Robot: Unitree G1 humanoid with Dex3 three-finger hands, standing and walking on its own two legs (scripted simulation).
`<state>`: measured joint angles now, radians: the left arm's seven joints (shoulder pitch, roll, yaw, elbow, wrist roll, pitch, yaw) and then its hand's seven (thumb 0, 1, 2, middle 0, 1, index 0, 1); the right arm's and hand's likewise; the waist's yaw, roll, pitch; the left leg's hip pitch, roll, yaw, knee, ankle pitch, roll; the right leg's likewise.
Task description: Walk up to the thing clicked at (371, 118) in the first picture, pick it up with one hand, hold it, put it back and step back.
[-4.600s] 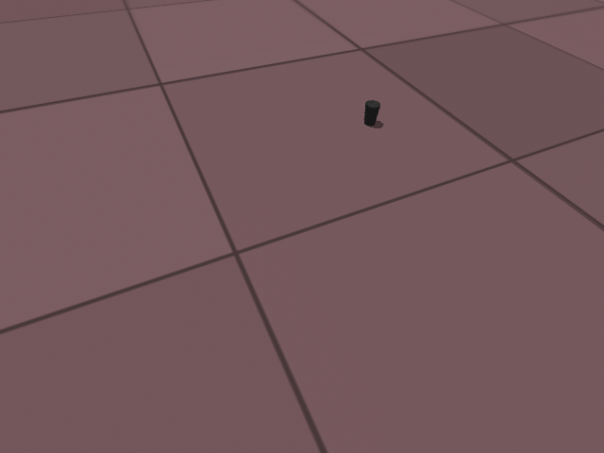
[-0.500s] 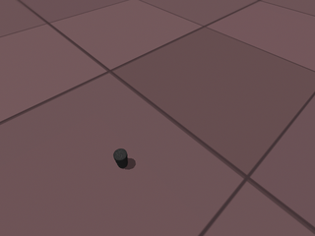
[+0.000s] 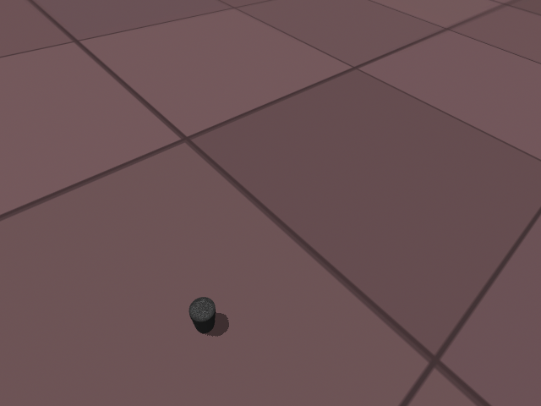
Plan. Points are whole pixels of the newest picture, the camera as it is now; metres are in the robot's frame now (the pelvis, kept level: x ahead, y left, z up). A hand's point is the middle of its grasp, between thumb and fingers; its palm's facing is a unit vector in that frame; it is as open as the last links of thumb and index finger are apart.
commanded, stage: walk up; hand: left
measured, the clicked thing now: (203, 317) +0.55 +0.19 -0.69
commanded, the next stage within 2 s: stand in 1.86 s
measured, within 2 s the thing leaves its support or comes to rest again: neither
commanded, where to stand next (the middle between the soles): +0.22 +0.00 m, yaw -1 degrees
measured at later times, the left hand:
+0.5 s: hand (96, 375) +0.21 +0.27 -0.13, palm faces -0.05 -0.90 -0.43, open 7.4 cm
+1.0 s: hand (102, 377) +0.21 +0.27 -0.14, palm faces -0.01 -0.94 -0.35, open 7.4 cm
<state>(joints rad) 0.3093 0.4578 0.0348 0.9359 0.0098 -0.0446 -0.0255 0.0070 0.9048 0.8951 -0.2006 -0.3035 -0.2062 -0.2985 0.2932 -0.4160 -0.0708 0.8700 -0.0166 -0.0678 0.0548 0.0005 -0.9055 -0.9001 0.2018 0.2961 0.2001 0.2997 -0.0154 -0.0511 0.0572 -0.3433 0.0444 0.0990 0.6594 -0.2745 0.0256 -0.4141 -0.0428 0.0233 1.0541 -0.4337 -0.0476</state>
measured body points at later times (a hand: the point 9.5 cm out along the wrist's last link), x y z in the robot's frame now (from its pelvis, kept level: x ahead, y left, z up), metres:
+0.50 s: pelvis +0.12 +0.00 +0.00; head +0.15 -0.02 +0.45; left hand +0.21 +0.32 -0.10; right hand +0.19 -0.32 -0.12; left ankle +0.18 +0.13 -0.71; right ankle +0.18 -0.14 -0.72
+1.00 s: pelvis +0.16 +0.01 +0.02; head +0.17 +0.01 +0.47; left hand +0.21 +0.32 -0.12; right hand +0.29 -0.28 -0.10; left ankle +0.19 +0.13 -0.72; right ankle +0.18 -0.14 -0.72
